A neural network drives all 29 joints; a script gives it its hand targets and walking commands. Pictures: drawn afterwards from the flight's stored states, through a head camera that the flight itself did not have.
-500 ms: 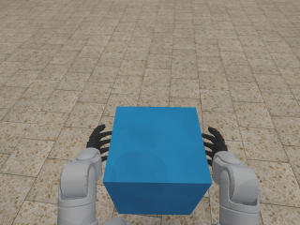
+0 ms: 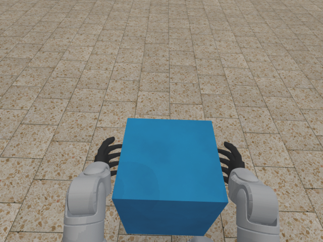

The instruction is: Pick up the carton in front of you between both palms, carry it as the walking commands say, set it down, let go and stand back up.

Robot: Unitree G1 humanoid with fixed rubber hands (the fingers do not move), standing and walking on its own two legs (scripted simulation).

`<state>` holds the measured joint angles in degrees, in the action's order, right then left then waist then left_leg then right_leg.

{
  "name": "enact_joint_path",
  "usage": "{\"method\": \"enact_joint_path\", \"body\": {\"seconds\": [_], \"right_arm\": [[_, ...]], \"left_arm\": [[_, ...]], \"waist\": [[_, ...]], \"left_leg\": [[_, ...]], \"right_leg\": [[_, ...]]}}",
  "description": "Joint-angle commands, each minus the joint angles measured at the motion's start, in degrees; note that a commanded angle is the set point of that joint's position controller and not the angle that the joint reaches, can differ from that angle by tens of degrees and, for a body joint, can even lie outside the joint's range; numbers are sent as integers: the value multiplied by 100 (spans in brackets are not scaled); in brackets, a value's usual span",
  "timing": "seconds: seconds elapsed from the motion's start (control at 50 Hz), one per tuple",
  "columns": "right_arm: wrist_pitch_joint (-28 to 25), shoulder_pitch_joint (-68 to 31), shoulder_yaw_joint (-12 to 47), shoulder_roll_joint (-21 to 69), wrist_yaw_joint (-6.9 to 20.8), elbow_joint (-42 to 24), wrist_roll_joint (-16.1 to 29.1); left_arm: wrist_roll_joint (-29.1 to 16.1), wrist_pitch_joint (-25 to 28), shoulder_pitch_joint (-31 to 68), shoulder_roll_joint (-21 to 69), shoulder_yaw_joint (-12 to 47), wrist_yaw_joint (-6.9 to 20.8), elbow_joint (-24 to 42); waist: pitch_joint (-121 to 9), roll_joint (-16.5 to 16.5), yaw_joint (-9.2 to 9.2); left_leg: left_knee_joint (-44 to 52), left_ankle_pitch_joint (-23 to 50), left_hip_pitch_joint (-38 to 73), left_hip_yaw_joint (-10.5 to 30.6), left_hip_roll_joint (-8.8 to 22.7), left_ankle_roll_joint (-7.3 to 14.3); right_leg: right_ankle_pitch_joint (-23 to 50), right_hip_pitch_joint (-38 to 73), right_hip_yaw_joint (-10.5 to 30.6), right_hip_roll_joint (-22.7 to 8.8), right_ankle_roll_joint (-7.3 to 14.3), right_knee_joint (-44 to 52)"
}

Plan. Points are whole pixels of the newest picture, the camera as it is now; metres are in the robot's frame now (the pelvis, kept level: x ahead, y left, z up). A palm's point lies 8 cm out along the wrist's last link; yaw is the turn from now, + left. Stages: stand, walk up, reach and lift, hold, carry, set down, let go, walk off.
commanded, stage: carry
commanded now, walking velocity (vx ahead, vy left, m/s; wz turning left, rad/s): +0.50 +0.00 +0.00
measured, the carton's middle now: (167, 179) +0.27 -0.01 -0.02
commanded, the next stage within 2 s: none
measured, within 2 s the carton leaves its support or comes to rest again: neither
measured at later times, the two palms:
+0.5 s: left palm (131, 71) +0.59 +0.11 +0.09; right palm (221, 73) +0.61 -0.19 +0.08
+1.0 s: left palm (134, 40) +0.81 +0.13 +0.07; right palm (208, 43) +0.81 -0.17 +0.07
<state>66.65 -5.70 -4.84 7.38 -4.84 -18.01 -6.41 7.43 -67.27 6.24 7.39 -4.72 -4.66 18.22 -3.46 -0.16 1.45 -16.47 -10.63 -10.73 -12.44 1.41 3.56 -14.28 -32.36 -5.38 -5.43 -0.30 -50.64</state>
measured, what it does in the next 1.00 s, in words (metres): walks ahead: right foot, then left foot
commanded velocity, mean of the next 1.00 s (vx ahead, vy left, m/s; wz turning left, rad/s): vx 0.18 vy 0.00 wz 0.00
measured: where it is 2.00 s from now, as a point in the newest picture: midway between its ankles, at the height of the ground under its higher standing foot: (163, 193)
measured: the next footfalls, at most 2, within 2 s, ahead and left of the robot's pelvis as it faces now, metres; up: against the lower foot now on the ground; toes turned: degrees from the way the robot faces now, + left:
right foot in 0.24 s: +0.35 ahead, -0.13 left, +0.00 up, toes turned -9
left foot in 0.66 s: +0.59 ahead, +0.09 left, +0.00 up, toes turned -16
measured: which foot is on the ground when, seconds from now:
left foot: down 0.00-0.26, up 0.28-0.64, down 0.66-1.00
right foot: up 0.00-0.22, down 0.24-0.70, up 0.72-0.82, down 0.84-1.00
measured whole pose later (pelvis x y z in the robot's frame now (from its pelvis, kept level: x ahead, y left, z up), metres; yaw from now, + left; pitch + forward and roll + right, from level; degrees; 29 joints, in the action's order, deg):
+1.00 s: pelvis +0.54 -0.03 -0.02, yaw +1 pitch +4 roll +1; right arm 67.7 -8.9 -5.4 7.6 -4.8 -20.4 -6.4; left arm 6.9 -68.5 9.1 7.6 -6.1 -5.0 21.2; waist -4.5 -1.2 0.0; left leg -28.0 -12.3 -19.5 -12.4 2.1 2.4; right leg -22.2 -8.7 -6.8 -3.9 -1.3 -27.5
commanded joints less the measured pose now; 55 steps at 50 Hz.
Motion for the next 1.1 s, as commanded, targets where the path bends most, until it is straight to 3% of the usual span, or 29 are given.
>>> {"method": "enact_joint_path", "body": {"seconds": [0.0,0.14,0.18,0.2,0.22,0.24,0.26,0.28,0.32,0.34,0.38,0.44,0.48,0.54,0.6,0.64,0.66,0.68,0.7,0.72,0.76,0.8,0.84,0.88,0.96,1.08], "right_arm": [[-73,-2519,4157,5497,1605,-645,2477],[180,-2380,3942,4804,1464,-822,2281],[278,-2451,3905,4677,1437,-810,2241],[329,-2481,3904,4620,1426,-811,2237],[370,-2608,3888,4535,1424,-816,2231],[450,-2784,3971,4578,1415,-912,2306],[459,-2833,3997,4558,1432,-858,2284],[429,-2883,4026,4784,1448,-704,2301],[325,-3044,4058,5172,1474,-670,2339],[277,-3086,4086,5326,1467,-671,2350],[192,-3049,4122,5477,1416,-672,2324],[140,-2833,4143,5439,1308,-746,2216],[171,-2738,4134,5325,1256,-808,2183],[274,-2645,4124,5153,1268,-781,2188],[358,-2656,4108,5106,1367,-651,2247],[377,-2653,4051,5120,1443,-502,2254],[389,-2633,3983,5045,1472,-418,2244],[350,-2569,3919,5074,1505,-213,2183],[288,-2355,3867,5199,1517,-35,2190],[222,-2395,3856,5328,1528,-79,2227],[114,-2658,3917,5645,1537,-245,2302],[45,-2736,3961,5758,1511,-423,2331],[-2,-2690,4003,5716,1497,-562,2334],[1,-2841,4067,5656,1493,-672,2385],[144,-2551,3982,5209,1422,-573,2264],[259,-2649,3965,5160,1447,-251,2202]], "left_arm": [[-2289,180,2361,5649,4186,1373,525],[-2405,-142,2488,4914,4099,1346,882],[-2407,-248,2456,4785,4013,1365,804],[-2394,-288,2424,4746,3945,1378,722],[-2370,-324,2410,4698,3888,1392,670],[-2281,-316,2462,4586,3785,1412,486],[-2328,-303,2370,4786,3800,1424,348],[-2403,-286,2497,4926,3829,1444,448],[-2497,-210,2806,5332,3911,1476,560],[-2537,-178,2952,5444,3962,1492,640],[-2605,-143,2990,5504,3992,1528,750],[-2638,-145,2847,5347,3966,1566,858],[-2602,-179,2684,5206,3915,1565,842],[-2429,-244,2355,5043,3809,1540,658],[-2305,-272,2303,5022,3751,1518,488],[-2276,-278,2407,5003,3734,1515,404],[-2246,-276,2414,4976,3738,1515,339],[-2304,-319,2584,5013,3847,1503,355],[-2344,-318,2608,5044,3909,1513,381],[-2370,-269,2709,5193,4000,1525,398],[-2508,-146,2993,5483,4129,1542,545],[-2553,-60,3018,5626,4169,1516,643],[-2543,-6,2864,5641,4190,1492,721],[-2511,-16,2919,5561,4186,1477,840],[-2458,-161,2563,5154,4010,1472,624],[-2353,-238,2542,5133,3881,1512,168]], "waist": [[-1331,689,-44],[-708,915,-15],[-932,933,-116],[-1243,720,-189],[-1608,302,-320],[-2161,-1223,-325],[-2068,-1795,-317],[-1962,-1301,-275],[-1779,-265,-237],[-1742,-313,-201],[-1703,-564,-197],[-1544,-722,-183],[-1456,-838,-181],[-1329,-989,-218],[-1213,-885,-215],[-1235,-511,-105],[-1519,-149,-99],[-2159,838,-38],[-2366,1299,-14],[-2359,1103,-59],[-2218,893,-108],[-2328,893,-119],[-2456,598,-133],[-2200,145,-117],[-2085,-89,-151],[-1795,-223,-159]], "left_leg": [[745,1231,1557,1037,1414,449],[411,2432,1754,449,1240,182],[-436,3435,1611,129,1131,-14],[-1364,3534,1245,-151,904,-162],[-2558,2357,358,-116,768,-326],[-4404,810,-1381,68,118,-619],[-5435,-1569,-2454,674,-281,-567],[-5970,-1583,-2711,1140,125,-360],[-5452,-983,-2582,1295,576,-224],[-4981,-705,-2373,1276,661,-224],[-4456,-394,-2193,1016,568,-296],[-3423,-236,-2243,674,376,-464],[-2658,68,-2096,466,257,-500],[-1769,749,-1757,216,53,-507],[-939,1455,-1097,-4,-47,-493],[-45,2568,227,-32,55,-485],[-375,4290,1134,618,747,-429],[-1105,6489,2464,1595,1763,308],[-879,6585,2626,2109,2058,761],[-627,5884,2460,2062,2047,807],[-362,4225,1901,1651,1745,488],[-408,3190,1554,1260,1446,199],[-567,2413,1231,854,1188,-2],[-928,2887,993,702,963,-138],[-1529,3735,693,671,849,-60],[-1674,3331,190,550,699,-210]], "right_leg": [[542,-377,-180,-61,-109,981],[1272,137,-624,170,96,2210],[1137,1188,-936,454,183,2475],[847,2212,-1158,685,197,2614],[505,3380,-452,105,221,2662],[-230,4729,2347,-1519,1062,3190],[598,4922,3539,-1922,1413,3836],[1283,4734,2842,-1853,1349,3639],[1916,3966,1764,-1545,964,3551],[1604,3671,1411,-1416,746,3708],[1595,3462,856,-1241,670,3877],[2995,3538,183,-1050,719,3769],[3695,3572,-239,-855,640,3592],[4427,3628,-544,-742,520,3412],[3977,3555,-719,-620,358,2920],[3383,2955,-842,-409,25,2120],[2077,2422,-766,-250,-166,1557],[117,1491,-344,-52,-339,831],[-1624,1115,-117,222,-336,435],[-1982,1046,168,151,-264,528],[-2065,1402,216,35,-143,1812],[-901,2025,-1,141,-155,2674],[312,2528,23,-93,-193,3050],[1590,2557,158,-396,-175,2583],[2969,2570,124,-408,-146,2199],[3809,2660,65,-407,-146,2147]]}}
